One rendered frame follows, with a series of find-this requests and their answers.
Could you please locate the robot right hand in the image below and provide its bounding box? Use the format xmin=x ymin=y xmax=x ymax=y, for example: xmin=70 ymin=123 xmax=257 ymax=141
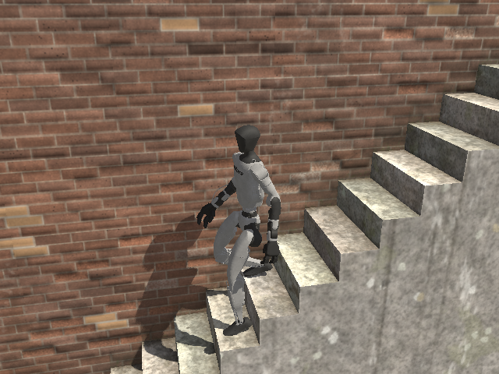
xmin=196 ymin=203 xmax=217 ymax=228

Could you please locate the right robot forearm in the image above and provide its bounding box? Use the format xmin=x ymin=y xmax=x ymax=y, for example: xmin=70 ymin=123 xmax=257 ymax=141
xmin=211 ymin=180 xmax=236 ymax=208

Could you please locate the robot left upper arm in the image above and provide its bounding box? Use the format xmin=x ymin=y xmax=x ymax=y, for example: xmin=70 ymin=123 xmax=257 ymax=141
xmin=250 ymin=163 xmax=281 ymax=207

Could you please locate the humanoid robot torso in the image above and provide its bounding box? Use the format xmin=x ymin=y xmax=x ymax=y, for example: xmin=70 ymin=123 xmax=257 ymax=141
xmin=234 ymin=153 xmax=264 ymax=231

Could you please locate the robot left hand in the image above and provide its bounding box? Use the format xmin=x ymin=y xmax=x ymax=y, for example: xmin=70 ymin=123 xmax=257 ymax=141
xmin=260 ymin=241 xmax=280 ymax=264

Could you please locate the robot right upper arm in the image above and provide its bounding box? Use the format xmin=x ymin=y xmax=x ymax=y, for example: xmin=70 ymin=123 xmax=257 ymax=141
xmin=232 ymin=152 xmax=242 ymax=186

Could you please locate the left robot forearm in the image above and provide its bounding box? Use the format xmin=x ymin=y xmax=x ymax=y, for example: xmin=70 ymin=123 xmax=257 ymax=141
xmin=267 ymin=197 xmax=281 ymax=242

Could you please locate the right robot thigh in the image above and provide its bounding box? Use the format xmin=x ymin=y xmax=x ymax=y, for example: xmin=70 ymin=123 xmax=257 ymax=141
xmin=214 ymin=211 xmax=240 ymax=263

